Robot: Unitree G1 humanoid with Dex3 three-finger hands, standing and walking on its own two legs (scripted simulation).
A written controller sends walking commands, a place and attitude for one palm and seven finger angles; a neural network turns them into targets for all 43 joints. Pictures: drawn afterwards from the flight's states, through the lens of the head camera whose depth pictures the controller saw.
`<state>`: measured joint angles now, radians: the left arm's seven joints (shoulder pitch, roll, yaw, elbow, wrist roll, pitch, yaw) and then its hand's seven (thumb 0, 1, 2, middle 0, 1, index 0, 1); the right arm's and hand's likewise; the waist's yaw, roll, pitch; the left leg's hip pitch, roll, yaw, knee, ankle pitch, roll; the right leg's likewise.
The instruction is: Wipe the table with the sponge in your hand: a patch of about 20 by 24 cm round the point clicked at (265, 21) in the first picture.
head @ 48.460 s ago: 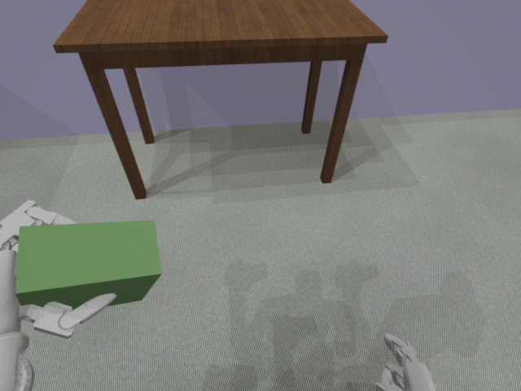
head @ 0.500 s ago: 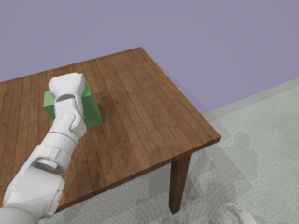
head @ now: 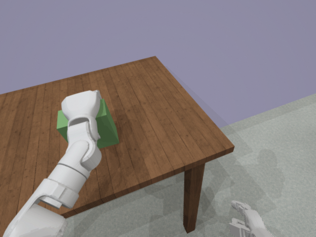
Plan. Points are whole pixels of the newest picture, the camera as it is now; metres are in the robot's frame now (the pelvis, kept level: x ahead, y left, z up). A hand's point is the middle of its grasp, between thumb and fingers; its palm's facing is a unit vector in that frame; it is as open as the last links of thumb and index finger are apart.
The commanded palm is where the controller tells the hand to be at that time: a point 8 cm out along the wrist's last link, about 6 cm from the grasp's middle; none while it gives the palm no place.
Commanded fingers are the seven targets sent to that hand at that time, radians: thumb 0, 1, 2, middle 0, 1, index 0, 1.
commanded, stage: wipe back along the third lane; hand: left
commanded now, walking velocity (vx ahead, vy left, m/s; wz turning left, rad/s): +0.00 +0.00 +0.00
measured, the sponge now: (93, 132) +0.37 +0.23 +0.09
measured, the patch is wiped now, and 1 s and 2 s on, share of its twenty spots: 1.00 1.00 1.00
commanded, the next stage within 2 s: slide back across to the middle lane in 0.56 s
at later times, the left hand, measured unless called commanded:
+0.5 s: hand (93, 132) +0.32 +0.20 +0.14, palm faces +0.14 -0.04 -0.99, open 10.1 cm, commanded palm +0.28 +0.18 +0.16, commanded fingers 0.00 0.10 1.30 -1.20 -1.60 -1.20 -1.60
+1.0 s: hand (91, 136) +0.30 +0.19 +0.15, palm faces +0.17 -0.13 -0.98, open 10.1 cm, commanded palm +0.25 +0.21 +0.19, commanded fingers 0.00 0.10 1.30 -1.20 -1.60 -1.20 -1.60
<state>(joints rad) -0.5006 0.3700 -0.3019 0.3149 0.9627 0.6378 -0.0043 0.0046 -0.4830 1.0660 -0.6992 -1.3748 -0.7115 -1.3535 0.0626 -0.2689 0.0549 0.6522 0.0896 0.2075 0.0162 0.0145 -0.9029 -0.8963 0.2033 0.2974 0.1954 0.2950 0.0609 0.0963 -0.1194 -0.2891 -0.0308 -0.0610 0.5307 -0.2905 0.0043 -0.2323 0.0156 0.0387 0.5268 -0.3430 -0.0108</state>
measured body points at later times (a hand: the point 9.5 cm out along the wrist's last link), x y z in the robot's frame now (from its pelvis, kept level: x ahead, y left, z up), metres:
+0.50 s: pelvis -0.02 -0.01 +0.00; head -0.05 -0.06 +0.44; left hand +0.31 +0.19 +0.19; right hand +0.21 -0.23 -0.09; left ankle -0.01 +0.12 -0.73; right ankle -0.05 -0.12 -0.73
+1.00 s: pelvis -0.02 -0.03 +0.00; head -0.05 -0.08 +0.44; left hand +0.29 +0.19 +0.20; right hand +0.22 -0.24 -0.08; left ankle -0.01 +0.12 -0.73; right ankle -0.05 -0.12 -0.73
